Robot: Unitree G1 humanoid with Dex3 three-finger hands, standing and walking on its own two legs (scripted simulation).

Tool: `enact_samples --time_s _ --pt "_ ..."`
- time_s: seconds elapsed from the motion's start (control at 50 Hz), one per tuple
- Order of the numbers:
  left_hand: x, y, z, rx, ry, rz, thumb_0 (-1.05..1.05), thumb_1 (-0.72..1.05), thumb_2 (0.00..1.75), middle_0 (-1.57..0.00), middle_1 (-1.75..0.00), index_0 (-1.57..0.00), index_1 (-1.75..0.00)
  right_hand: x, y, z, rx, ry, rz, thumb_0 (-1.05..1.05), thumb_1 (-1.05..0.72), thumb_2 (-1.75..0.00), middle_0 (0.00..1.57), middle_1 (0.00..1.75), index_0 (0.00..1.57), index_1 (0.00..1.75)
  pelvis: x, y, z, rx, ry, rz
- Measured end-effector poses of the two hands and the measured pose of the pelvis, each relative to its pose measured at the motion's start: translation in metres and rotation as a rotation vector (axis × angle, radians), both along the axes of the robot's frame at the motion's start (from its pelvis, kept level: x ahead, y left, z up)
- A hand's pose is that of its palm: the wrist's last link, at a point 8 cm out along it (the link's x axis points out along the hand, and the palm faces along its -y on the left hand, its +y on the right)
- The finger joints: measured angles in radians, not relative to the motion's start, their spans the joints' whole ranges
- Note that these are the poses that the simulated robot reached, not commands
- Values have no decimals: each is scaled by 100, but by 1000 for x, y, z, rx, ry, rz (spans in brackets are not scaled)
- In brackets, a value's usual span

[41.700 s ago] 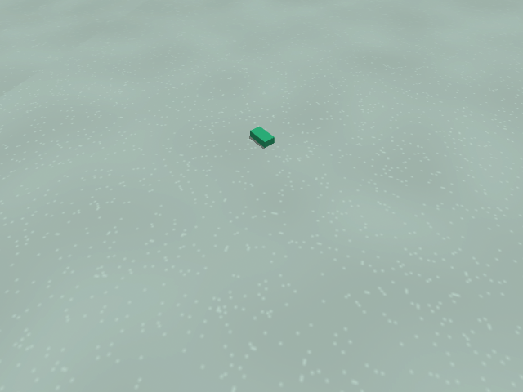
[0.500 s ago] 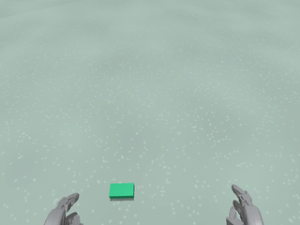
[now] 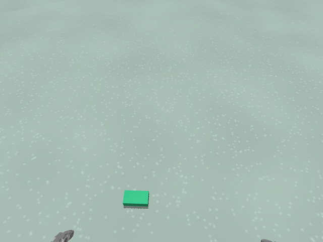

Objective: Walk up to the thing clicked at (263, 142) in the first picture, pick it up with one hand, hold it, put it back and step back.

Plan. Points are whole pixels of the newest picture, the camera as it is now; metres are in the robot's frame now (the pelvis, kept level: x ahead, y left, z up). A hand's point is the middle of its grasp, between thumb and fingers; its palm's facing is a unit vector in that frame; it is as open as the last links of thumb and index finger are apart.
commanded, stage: stand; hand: left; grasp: from above
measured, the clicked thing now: (136, 198) +0.48 +0.17 -0.73
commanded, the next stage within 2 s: none
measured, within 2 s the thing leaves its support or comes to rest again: neither
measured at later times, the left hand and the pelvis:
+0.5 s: hand out of the picture +0.05 +0.25 -0.13, palm faces +0.04 -0.94 -0.33, open 7.4 cm; pelvis +0.00 +0.01 +0.03, yaw +0 degrees
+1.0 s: hand out of the picture +0.05 +0.24 -0.13, palm faces +0.02 -0.94 -0.34, open 7.4 cm; pelvis +0.00 +0.00 +0.03, yaw +0 degrees
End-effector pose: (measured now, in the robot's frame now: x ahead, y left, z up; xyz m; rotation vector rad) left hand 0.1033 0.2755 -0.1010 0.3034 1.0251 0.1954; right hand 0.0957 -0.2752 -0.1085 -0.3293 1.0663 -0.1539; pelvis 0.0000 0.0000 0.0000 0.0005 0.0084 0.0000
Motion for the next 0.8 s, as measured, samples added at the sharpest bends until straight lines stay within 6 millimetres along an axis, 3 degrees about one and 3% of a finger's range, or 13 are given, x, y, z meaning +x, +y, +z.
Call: enact_samples --time_s 0.14,0.26,0.46,0.8 --pt "-35 5 -3 -13 124 59 1 91 90 -20 -30 -20 -30 -14 4 3 12 71 -40 1 -91 -90 21 30 20 30 5 4 13 -5 -33 4" --pt "-53 5 -2 -25 186 87 1 91 90 -21 -30 -20 -30 -18 12 6 29 99 -52 1 -91 -90 21 30 20 30 5 6 22 -5 -56 5" --pt "-62 12 4 -15 211 100 1 91 90 -21 -30 -20 -30 -24 13 9 36 115 -64 1 -91 -90 21 30 21 30 -1 9 29 -2 -80 6" --pt "-73 16 9 5 268 104 1 91 90 -21 -30 -20 -30 -40 -5 9 23 175 -83 1 -91 -90 21 30 21 30 -3 3 32 1 -67 6"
